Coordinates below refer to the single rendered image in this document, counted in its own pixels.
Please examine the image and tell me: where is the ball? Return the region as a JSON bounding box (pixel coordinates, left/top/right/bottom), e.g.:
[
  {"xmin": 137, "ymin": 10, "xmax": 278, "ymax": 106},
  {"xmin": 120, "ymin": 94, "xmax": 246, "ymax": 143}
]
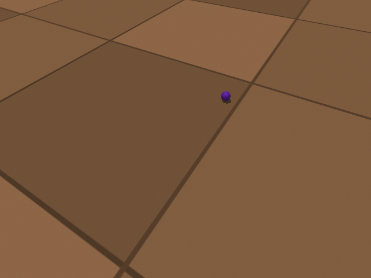
[{"xmin": 221, "ymin": 92, "xmax": 231, "ymax": 101}]

